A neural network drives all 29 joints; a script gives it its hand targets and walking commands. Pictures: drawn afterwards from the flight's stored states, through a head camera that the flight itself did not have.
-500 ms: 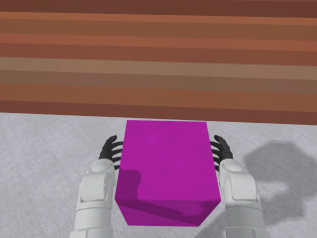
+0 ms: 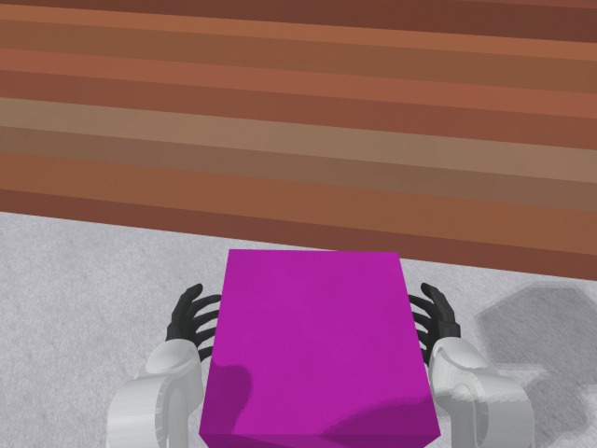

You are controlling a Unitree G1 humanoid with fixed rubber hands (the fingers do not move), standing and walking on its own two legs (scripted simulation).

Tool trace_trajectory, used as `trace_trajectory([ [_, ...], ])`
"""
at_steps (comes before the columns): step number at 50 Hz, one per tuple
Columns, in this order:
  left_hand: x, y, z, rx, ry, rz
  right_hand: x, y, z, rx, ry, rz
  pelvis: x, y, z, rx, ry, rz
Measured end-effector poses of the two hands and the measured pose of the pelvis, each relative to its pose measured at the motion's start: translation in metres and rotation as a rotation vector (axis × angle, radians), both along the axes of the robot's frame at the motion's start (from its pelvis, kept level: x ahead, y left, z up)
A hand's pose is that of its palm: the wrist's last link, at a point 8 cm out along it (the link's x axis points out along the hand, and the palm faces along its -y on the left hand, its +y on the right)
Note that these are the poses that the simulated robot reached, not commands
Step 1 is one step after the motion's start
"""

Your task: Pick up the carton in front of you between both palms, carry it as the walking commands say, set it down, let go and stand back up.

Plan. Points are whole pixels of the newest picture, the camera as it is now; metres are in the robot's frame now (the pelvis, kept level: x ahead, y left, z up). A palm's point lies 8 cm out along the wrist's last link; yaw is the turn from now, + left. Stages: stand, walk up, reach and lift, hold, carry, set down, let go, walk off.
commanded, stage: carry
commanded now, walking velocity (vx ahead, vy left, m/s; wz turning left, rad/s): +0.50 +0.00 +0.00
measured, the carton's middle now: (310, 369) +0.23 +0.01 +0.01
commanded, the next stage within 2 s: none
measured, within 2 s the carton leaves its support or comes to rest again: neither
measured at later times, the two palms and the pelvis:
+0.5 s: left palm (238, 175) +0.54 +0.15 +0.08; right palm (405, 187) +0.53 -0.15 +0.08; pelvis +0.32 +0.01 -0.01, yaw -2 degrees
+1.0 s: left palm (259, 92) +0.88 +0.15 +0.08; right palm (380, 96) +0.88 -0.15 +0.09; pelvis +0.65 +0.00 -0.01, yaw -1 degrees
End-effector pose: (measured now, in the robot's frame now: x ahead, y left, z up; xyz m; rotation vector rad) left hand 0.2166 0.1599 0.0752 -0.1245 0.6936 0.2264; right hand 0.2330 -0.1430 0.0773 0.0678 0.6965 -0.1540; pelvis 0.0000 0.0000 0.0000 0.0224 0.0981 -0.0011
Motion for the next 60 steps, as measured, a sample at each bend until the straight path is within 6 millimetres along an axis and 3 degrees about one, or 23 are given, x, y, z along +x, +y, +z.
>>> trace_trajectory([
  [5, 0.071, 0.015, -0.009, 0.003, -0.059, -0.024, 0.059, 0.016, -0.012, -0.013, -0.053, -0.044, 0.064, 0.022, -0.020, 0.006, -0.031, -0.036],
  [9, 0.124, 0.010, -0.004, 0.005, -0.021, -0.104, 0.088, 0.014, -0.013, 0.025, -0.014, -0.107, 0.106, 0.034, -0.010, -0.012, -0.019, -0.072],
  [14, 0.183, 0.000, 0.008, -0.006, -0.025, -0.171, 0.130, 0.005, 0.005, 0.022, -0.017, -0.171, 0.163, 0.037, 0.005, -0.039, -0.014, -0.072],
  [19, 0.246, -0.003, 0.017, -0.013, -0.078, -0.154, 0.201, 0.001, 0.020, -0.001, -0.067, -0.143, 0.225, 0.028, 0.007, -0.051, -0.024, -0.061],
  [22, 0.285, -0.005, 0.016, -0.006, -0.098, -0.124, 0.249, -0.001, 0.019, 0.000, -0.087, -0.108, 0.268, 0.019, 0.000, -0.049, -0.028, -0.056],
  [29, 0.384, -0.022, -0.017, 0.031, -0.045, -0.068, 0.365, -0.019, -0.026, 0.031, -0.035, -0.048, 0.378, -0.010, -0.029, -0.061, -0.042, -0.008],
  [33, 0.421, -0.024, -0.024, 0.018, 0.038, -0.025, 0.414, -0.022, -0.030, 0.021, 0.048, -0.007, 0.419, -0.021, -0.014, -0.040, -0.033, 0.015],
  [37, 0.460, -0.025, -0.012, 0.018, 0.043, -0.001, 0.459, -0.022, -0.019, 0.021, 0.050, 0.020, 0.465, -0.025, 0.002, -0.017, -0.027, 0.019],
  [41, 0.512, -0.026, 0.000, 0.016, 0.004, -0.014, 0.509, -0.022, -0.006, 0.017, 0.012, 0.015, 0.515, -0.023, 0.009, -0.004, -0.027, 0.013],
  [47, 0.609, -0.018, 0.010, 0.011, -0.075, -0.051, 0.596, -0.015, 0.007, 0.007, -0.068, -0.021, 0.602, -0.009, 0.001, -0.013, -0.037, -0.003],
  [52, 0.713, 0.000, 0.003, 0.017, -0.149, -0.067, 0.692, -0.001, 0.007, -0.040, -0.142, -0.063, 0.678, 0.011, -0.024, -0.019, -0.048, -0.036],
  [55, 0.778, 0.007, 0.003, 0.057, -0.133, -0.092, 0.744, 0.003, 0.008, -0.034, -0.126, -0.104, 0.707, 0.020, -0.023, -0.019, -0.037, -0.039],
  [60, 0.870, 0.003, 0.022, -0.007, -0.144, -0.072, 0.823, 0.000, 0.027, 0.008, -0.148, -0.160, 0.753, 0.029, -0.008, -0.027, -0.017, -0.039],
])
